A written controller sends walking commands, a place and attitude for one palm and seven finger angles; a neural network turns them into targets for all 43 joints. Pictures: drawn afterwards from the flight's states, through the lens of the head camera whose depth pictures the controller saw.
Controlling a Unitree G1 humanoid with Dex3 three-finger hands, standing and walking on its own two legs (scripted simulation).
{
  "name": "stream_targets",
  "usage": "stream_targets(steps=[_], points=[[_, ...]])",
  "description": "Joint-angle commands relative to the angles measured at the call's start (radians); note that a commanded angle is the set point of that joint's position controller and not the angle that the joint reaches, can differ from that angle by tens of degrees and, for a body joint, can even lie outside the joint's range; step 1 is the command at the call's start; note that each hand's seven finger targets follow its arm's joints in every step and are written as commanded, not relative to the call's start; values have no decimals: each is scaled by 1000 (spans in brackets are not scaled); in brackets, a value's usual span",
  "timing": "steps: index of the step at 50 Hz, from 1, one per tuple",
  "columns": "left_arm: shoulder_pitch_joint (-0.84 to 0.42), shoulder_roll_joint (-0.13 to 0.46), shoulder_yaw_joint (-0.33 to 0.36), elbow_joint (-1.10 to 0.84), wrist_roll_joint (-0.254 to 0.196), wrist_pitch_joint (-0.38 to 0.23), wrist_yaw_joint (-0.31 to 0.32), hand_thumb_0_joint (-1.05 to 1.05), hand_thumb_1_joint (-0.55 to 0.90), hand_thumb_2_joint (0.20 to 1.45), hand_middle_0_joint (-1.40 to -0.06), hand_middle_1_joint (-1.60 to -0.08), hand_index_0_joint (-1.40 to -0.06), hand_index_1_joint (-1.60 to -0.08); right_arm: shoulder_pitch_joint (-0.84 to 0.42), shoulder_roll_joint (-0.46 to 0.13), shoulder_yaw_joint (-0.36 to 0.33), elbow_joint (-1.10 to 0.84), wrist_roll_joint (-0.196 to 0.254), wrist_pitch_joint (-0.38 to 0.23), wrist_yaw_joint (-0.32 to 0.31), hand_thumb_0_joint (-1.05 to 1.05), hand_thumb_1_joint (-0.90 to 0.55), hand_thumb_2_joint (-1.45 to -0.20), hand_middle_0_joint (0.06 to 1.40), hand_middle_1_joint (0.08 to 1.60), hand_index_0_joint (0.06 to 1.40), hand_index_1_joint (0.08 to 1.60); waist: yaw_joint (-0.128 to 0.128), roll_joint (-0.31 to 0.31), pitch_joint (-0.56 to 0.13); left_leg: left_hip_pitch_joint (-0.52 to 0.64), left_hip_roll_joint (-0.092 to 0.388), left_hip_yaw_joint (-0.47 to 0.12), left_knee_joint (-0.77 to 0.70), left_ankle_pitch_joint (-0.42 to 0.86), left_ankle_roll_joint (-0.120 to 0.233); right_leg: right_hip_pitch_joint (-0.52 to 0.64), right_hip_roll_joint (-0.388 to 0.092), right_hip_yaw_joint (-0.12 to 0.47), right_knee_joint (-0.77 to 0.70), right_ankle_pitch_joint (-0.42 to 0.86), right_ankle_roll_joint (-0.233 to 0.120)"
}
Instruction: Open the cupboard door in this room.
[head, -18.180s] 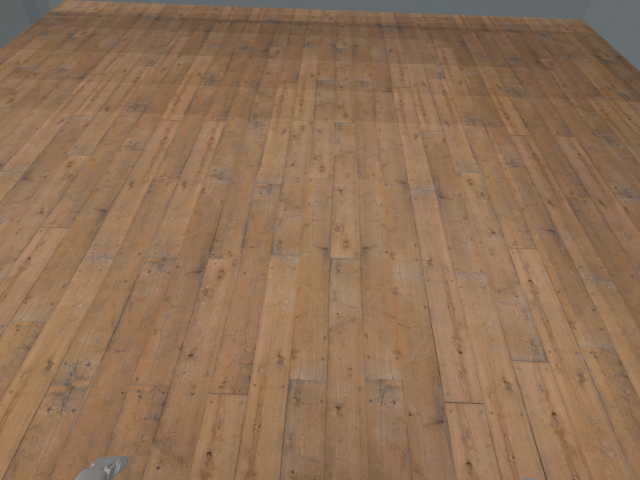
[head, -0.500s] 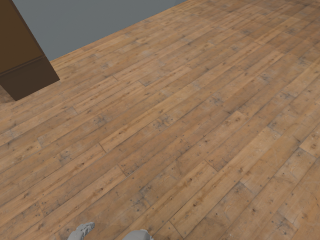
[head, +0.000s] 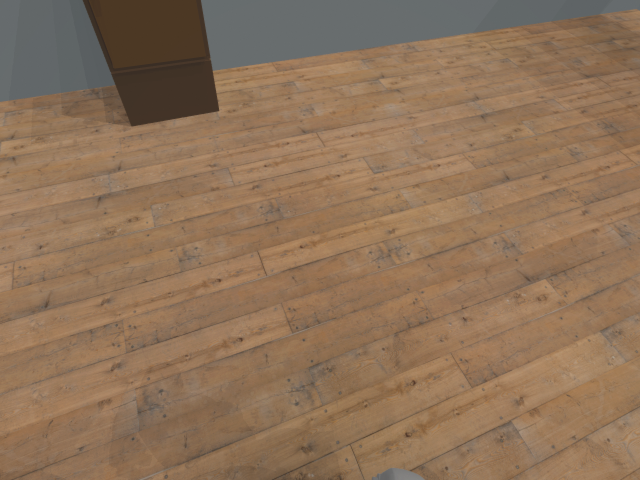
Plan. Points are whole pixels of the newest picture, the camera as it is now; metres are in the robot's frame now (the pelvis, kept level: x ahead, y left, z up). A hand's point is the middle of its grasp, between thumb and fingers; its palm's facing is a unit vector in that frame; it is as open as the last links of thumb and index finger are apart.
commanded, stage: turn or walk to find it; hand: left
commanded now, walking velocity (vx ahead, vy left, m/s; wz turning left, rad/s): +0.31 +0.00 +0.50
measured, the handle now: out of the picture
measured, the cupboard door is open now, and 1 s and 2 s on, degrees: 0 0 0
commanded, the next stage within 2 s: stand and wait in 1.70 s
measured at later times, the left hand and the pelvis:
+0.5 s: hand out of the picture +0.07 +0.13 -0.14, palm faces +0.30 -0.92 -0.24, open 7.4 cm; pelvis +0.11 -0.05 +0.01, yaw +16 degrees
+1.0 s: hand (161, 418) +0.21 +0.25 -0.17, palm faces +0.44 -0.88 -0.18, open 7.4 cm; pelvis +0.27 +0.08 +0.00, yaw +23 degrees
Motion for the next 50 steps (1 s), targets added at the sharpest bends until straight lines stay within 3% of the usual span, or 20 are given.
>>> stream_targets(steps=[1,8,10,11,12,13,14,15,17,19,24,33,35,37,38,39,40,42,45,50], points=[[-74,56,-3,-111,2,-59,-23,0,900,900,-200,-300,-200,-300,106,-202,-48,-31,-1,-31,-13,0,-900,-900,200,300,200,300,-53,192,-72,179,214,-273,-275,93,146,-163,8,32,-11,74,7],[-118,39,-8,-158,-1,-76,-35,0,900,900,-200,-300,-200,-300,103,-218,-62,-33,-8,-35,-8,0,-900,-900,200,300,200,300,-47,211,-29,59,195,-331,-278,-21,161,-13,35,7,-342,73,12],[-31,39,-5,-136,2,-83,-37,0,900,900,-200,-300,-200,-300,72,-214,-62,-35,-8,-31,-8,0,-900,-900,200,300,200,300,-5,197,-45,-35,160,-316,-208,-36,137,167,77,-29,-470,119,10],[59,55,3,-108,3,-91,-35,0,900,900,-200,-300,-200,-300,51,-199,-62,-37,-5,-29,-9,0,-900,-900,200,300,200,300,42,145,-68,-143,123,-298,-106,-75,112,343,87,-34,-558,176,5],[188,110,19,-74,8,-104,-26,0,900,900,-200,-300,-200,-300,37,-157,-53,-47,0,-31,-8,0,-900,-900,200,300,200,300,100,9,-105,-309,41,-234,58,-190,64,556,2,56,-667,111,-13],[297,214,39,-53,23,-113,-10,0,900,900,-200,-300,-200,-300,42,-68,-34,-74,8,-39,-4,0,-900,-900,200,300,200,300,143,-331,-149,-494,-83,-78,421,-321,8,670,-305,423,-830,-159,-93],[280,223,31,-66,4,-108,1,0,900,900,-200,-300,-200,-300,-1,-115,-43,-108,-2,-40,5,0,-900,-900,200,300,200,300,127,-286,-95,-561,-32,-99,579,-303,12,561,-406,617,-936,-296,-159],[219,209,32,-76,3,-117,5,0,900,900,-200,-300,-200,-300,-25,-125,-51,-99,-7,-37,14,0,-900,-900,200,300,200,300,100,-245,-25,-557,11,-128,698,-198,17,427,-407,642,-978,-403,-168],[91,99,3,-88,5,-130,10,0,900,900,-200,-300,-200,-300,16,-109,-52,-47,-13,-25,32,0,-900,-900,200,300,200,300,16,-75,42,-495,68,-103,744,-11,6,294,-322,372,-946,-231,-125],[98,36,-17,-73,3,-143,9,0,900,900,-200,-300,-200,-300,82,-67,-43,-3,-12,-10,39,0,-900,-900,200,300,200,300,-10,-93,11,-434,62,-61,727,96,-16,305,-211,120,-905,77,-85],[202,2,-25,-4,8,-159,17,0,900,900,-200,-300,-200,-300,40,-41,-36,-3,-9,-1,42,0,-900,-900,200,300,200,300,-4,-98,33,-504,76,-19,658,168,-35,394,-194,-28,-893,366,-109],[341,14,-33,106,11,-152,26,0,900,900,-200,-300,-200,-300,-184,1,3,-51,-5,-28,49,0,-900,-900,200,300,200,300,57,-100,70,-388,63,106,189,110,15,527,-230,-112,-828,691,-156],[335,32,-31,118,9,-147,25,0,900,900,-200,-300,-200,-300,-134,-12,1,-35,-6,-37,41,0,-900,-900,200,300,200,300,29,-115,27,-270,22,144,134,53,46,546,-235,-135,-732,864,-157],[284,64,-32,115,-1,-145,21,0,900,900,-200,-300,-200,-300,79,-52,-16,24,-13,-52,22,0,-900,-900,200,300,200,300,-84,-100,-99,48,-47,188,16,89,77,458,-195,-205,-437,990,-121],[279,46,-32,101,-7,-147,14,0,900,900,-200,-300,-200,-300,242,-136,-37,66,-19,-58,9,0,-900,-900,200,300,200,300,-154,-5,-235,357,51,69,-30,169,106,273,-153,-206,-176,771,-80],[317,-29,-39,69,-16,-145,0,0,900,900,-200,-300,-200,-300,325,-257,-69,94,-17,-62,-5,0,-900,-900,200,300,200,300,-146,262,-312,606,349,-378,-76,316,215,-84,11,-167,136,-2,-35],[236,-16,-43,35,-11,-146,8,0,900,900,-200,-300,-200,-300,349,-290,-72,105,9,-59,-7,0,-900,-900,200,300,200,300,-153,198,-309,560,435,-446,-159,325,266,-166,13,-48,239,-142,-59],[119,-36,-40,27,-7,-135,8,0,900,900,-200,-300,-200,-300,201,-204,-60,68,9,-69,-19,0,-900,-900,200,300,200,300,-106,108,-136,293,405,-376,-246,158,235,-226,-53,42,296,-7,-53],[181,-76,-37,70,14,-105,-4,0,900,900,-200,-300,-200,-300,113,-83,-20,65,4,-90,-17,0,-900,-900,200,300,200,300,-13,112,-31,20,271,-158,-314,181,157,-77,-76,45,153,106,-43],[131,-72,-24,29,16,-74,-11,0,900,900,-200,-300,-200,-300,123,-69,-33,57,6,-96,-15,0,-900,-900,200,300,200,300,13,123,24,-25,226,-99,-395,100,168,-138,-72,38,53,266,-17]])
